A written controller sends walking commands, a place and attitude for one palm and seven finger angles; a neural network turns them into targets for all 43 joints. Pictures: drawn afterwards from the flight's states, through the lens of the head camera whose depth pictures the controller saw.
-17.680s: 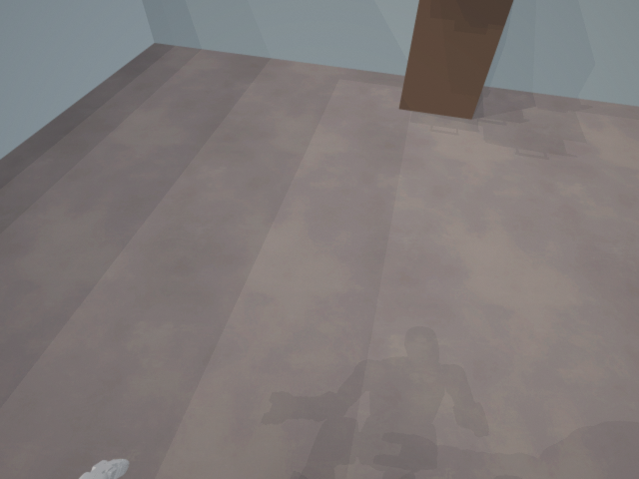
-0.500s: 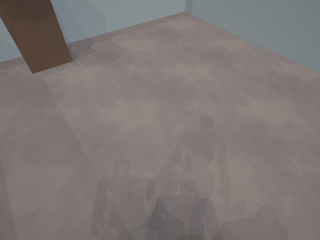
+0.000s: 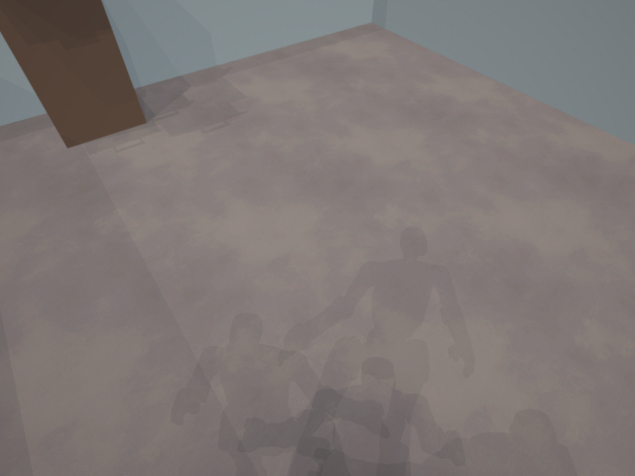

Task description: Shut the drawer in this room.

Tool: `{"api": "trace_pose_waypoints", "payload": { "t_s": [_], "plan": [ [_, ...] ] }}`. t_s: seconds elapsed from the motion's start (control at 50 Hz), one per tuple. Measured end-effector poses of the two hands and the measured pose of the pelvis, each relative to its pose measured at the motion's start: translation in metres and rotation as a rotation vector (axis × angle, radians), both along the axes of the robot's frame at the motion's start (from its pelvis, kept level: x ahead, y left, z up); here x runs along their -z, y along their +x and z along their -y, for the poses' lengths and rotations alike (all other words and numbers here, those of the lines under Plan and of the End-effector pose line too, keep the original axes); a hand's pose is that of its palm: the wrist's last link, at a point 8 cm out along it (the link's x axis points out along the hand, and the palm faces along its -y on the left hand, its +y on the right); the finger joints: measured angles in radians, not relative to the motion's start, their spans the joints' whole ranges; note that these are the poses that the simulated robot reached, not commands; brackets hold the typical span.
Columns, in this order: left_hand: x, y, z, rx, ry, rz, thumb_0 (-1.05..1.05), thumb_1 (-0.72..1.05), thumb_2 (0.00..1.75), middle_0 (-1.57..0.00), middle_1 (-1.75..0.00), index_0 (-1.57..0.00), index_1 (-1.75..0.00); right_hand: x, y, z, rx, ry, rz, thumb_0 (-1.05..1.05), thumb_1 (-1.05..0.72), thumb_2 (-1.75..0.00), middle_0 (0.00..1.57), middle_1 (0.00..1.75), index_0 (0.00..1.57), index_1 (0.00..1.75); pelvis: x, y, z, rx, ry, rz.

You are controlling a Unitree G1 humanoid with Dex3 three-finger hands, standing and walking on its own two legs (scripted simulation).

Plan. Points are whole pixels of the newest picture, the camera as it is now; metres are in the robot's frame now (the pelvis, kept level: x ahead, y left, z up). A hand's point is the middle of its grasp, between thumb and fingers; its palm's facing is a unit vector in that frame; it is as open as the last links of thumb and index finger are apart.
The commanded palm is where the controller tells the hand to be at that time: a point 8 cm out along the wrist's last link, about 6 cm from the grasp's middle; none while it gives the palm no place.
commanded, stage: turn or walk to find it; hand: left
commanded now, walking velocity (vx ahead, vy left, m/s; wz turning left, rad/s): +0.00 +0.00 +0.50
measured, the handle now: out of the picture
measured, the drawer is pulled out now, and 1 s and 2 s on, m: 0.17 0.17 0.17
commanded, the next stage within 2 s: stand and wait in 0.14 s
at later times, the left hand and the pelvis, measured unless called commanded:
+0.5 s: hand out of the picture +0.00 +0.19 -0.18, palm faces +0.10 -0.97 -0.21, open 7.4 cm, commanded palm none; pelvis +0.00 +0.00 -0.01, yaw +4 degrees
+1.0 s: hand out of the picture +0.01 +0.21 -0.19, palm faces +0.18 -0.95 -0.24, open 7.4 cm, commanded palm none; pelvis -0.02 +0.00 -0.01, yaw +9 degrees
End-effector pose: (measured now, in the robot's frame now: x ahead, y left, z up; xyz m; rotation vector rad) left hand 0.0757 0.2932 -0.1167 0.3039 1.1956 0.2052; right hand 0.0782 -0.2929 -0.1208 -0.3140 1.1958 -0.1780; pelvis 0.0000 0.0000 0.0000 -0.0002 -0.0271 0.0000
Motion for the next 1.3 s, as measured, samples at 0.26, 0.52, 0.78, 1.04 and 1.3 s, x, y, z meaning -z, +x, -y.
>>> {"api": "trace_pose_waypoints", "payload": {
  "t_s": [0.26, 0.52, 0.78, 1.04, 1.3],
  "plan": [
    [0.018, -0.014, 0.024, -0.082, -0.052, -0.008, 0.0, 0.91, 0.9, -0.2, -0.3, -0.2, -0.3, 0.023, 0.011, -0.038, -0.064, 0.081, -0.058, 0.01, -0.91, -0.9, 0.2, 0.3, 0.2, 0.3, 0.009, 0.003, 0.0, -0.068, 0.003, -0.012],
    [0.034, -0.089, 0.059, -0.154, -0.145, -0.171, 0.0, 0.9, 0.9, -0.21, -0.3, -0.2, -0.3, 0.028, -0.022, -0.059, -0.032, 0.123, -0.113, 0.0, -0.93, -0.9, 0.21, 0.3, 0.2, 0.3, 0.007, -0.001, 0.0, -0.067, 0.0, 0.008],
    [0.037, -0.1, 0.039, -0.21, -0.109, -0.137, 0.0, 0.91, 0.9, -0.2, -0.3, -0.2, -0.3, 0.026, -0.041, -0.043, -0.048, 0.064, -0.16, 0.01, -0.91, -0.9, 0.2, 0.3, 0.2, 0.3, 0.012, -0.015, 0.0, -0.114, -0.019, -0.008],
    [0.033, -0.084, 0.039, -0.224, -0.098, -0.046, 0.0, 0.91, 0.9, -0.2, -0.3, -0.2, -0.3, 0.035, -0.043, -0.071, -0.087, 0.13, -0.153, 0.01, -0.91, -0.9, 0.2, 0.3, 0.2, 0.3, 0.013, -0.021, 0.002, -0.172, 0.001, -0.023],
    [0.041, -0.149, 0.048, -0.366, -0.14, -0.076, 0.0, 0.9, 0.9, -0.21, -0.3, -0.2, -0.3, 0.029, 0.01, -0.074, -0.23, 0.07, -0.114, 0.01, -0.91, -0.9, 0.2, 0.3, 0.2, 0.3, 0.016, -0.034, -0.009, -0.313, 0.006, -0.025]
  ]
}}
